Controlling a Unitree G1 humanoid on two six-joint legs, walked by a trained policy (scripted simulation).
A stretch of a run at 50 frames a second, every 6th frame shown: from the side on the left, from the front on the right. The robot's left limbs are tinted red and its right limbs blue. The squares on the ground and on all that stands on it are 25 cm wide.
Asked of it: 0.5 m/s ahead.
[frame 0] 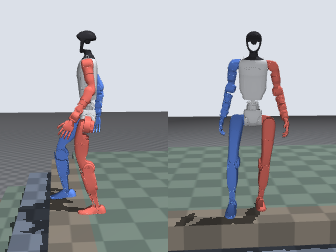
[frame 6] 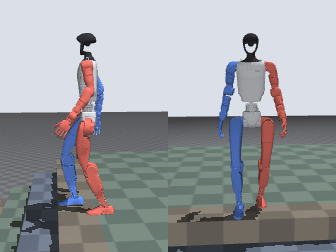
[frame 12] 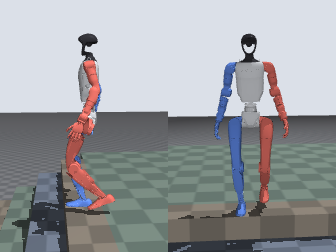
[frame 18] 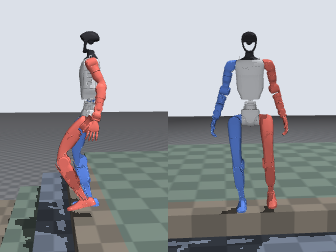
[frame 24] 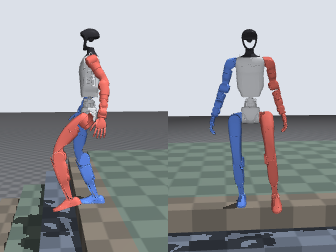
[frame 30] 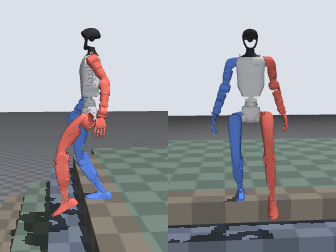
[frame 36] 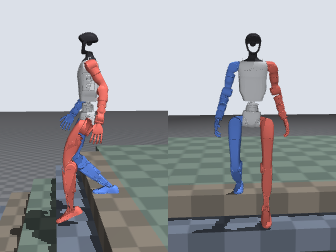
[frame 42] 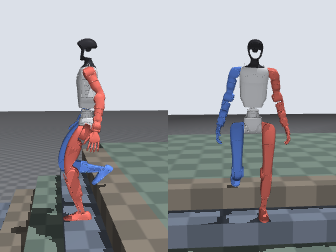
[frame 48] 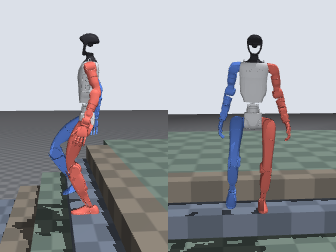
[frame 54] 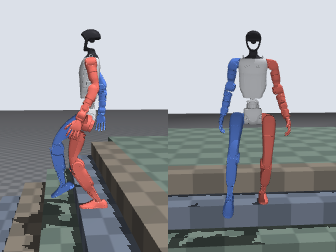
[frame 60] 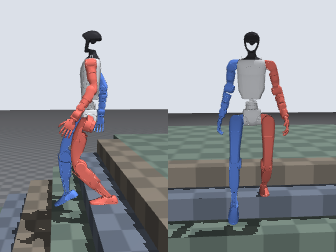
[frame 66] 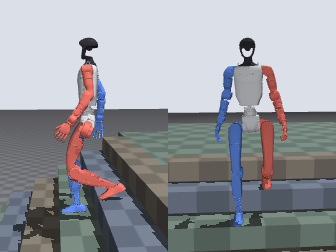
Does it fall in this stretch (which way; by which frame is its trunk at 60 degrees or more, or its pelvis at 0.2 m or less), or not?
no
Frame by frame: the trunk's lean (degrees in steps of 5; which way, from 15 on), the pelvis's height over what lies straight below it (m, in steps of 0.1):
0: 0, 0.8
6: 0, 0.8
12: 0, 0.8
18: 0, 0.8
24: 0, 0.8
30: 0, 0.7
36: 0, 0.8
42: 0, 0.8
48: 5, 0.8
54: 0, 0.7
60: 0, 0.7
66: 0, 0.8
